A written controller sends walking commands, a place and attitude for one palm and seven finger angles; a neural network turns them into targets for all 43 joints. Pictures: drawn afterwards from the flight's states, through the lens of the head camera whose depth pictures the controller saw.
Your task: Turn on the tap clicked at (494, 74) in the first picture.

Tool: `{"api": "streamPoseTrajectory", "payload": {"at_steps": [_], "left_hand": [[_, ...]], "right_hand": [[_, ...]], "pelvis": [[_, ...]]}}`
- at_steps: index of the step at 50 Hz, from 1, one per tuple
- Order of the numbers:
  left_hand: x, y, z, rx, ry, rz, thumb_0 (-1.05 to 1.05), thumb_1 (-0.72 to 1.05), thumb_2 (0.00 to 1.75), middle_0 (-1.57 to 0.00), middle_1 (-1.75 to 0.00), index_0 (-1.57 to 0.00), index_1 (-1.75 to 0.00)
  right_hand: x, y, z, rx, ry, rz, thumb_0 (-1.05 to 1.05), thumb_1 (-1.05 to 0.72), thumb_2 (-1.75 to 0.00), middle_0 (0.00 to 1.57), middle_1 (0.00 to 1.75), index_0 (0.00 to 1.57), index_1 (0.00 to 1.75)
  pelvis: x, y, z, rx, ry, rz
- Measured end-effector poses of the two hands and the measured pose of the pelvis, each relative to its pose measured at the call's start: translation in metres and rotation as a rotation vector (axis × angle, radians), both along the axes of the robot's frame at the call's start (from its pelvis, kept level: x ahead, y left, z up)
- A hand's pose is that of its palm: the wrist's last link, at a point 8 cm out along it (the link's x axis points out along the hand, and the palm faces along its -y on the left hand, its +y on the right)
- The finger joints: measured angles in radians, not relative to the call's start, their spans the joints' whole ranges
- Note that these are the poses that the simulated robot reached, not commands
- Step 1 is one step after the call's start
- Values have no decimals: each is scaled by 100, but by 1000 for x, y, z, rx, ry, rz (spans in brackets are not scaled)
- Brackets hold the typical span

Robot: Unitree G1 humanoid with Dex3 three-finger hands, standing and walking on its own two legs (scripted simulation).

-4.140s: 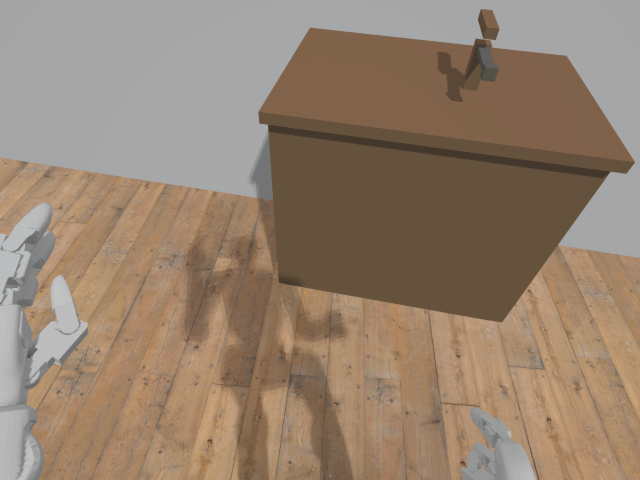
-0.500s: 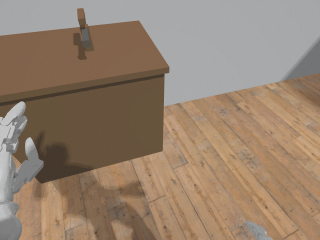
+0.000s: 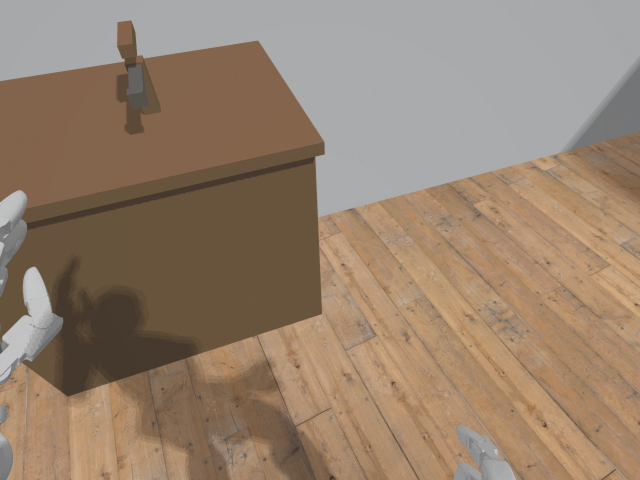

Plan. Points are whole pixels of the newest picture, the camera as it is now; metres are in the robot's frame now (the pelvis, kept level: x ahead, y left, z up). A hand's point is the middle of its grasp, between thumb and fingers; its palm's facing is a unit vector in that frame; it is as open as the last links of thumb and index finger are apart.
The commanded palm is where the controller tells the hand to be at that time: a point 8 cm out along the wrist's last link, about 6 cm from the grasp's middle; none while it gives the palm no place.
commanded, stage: take the last steps up to it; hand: left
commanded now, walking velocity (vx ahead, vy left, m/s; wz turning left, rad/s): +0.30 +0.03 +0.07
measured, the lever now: (137, 97) +0.70 +0.38 +0.14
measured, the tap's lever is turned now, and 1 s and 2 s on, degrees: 0 0 0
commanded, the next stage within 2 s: come to a stop and stand still in 1.32 s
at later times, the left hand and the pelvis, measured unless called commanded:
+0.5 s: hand (82, 232) +0.31 +0.27 +0.19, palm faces +0.47 -0.81 -0.34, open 7.4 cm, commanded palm +0.25 +0.30 +0.19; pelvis +0.09 +0.02 +0.01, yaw +1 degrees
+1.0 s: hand (167, 185) +0.40 +0.22 +0.18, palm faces +0.40 -0.81 -0.42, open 7.4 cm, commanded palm +0.34 +0.26 +0.19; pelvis +0.19 -0.03 +0.01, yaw +2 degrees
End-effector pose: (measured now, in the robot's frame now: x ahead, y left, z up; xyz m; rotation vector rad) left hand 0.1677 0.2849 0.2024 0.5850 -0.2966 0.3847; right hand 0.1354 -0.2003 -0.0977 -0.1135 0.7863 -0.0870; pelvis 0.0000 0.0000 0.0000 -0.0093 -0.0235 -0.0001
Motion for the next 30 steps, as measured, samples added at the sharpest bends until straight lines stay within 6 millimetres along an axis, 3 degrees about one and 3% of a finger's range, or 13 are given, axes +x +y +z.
{"api": "streamPoseTrajectory", "payload": {"at_steps": [4,9,15,19,24,30], "left_hand": [[16,-15,-12,-74,-8,0,1,89,90,-21,-30,-21,-31],[31,-25,-8,-83,12,-46,2,89,90,-21,-30,-21,-31],[46,-13,12,-43,-61,-65,1,89,90,-21,-30,-21,-31],[61,6,12,-59,-141,-49,1,89,90,-21,-30,-21,-31],[92,22,0,-108,-124,-5,1,89,90,-21,-30,-21,-31],[113,3,4,-98,-55,-35,2,89,90,-20,-30,-20,-31]], "right_hand": [[17,-25,-9,-45,47,19,1,-90,-89,20,30,21,30],[35,-52,15,-113,41,-20,2,-91,-90,20,30,20,30],[59,-63,42,-202,0,-39,1,-91,-90,20,30,20,30],[81,-54,43,-229,-43,-60,1,-91,-90,19,30,20,30],[104,-20,38,-142,-64,-51,1,-91,-90,19,30,20,30],[123,12,29,-23,-45,13,1,-91,-90,20,30,20,30]], "pelvis": [[7,-7,-3,0,-16,10],[22,-10,9,17,-2,12],[48,-4,14,23,12,11],[70,12,4,6,-2,8],[89,16,7,5,-8,16],[110,8,14,-4,6,10]]}}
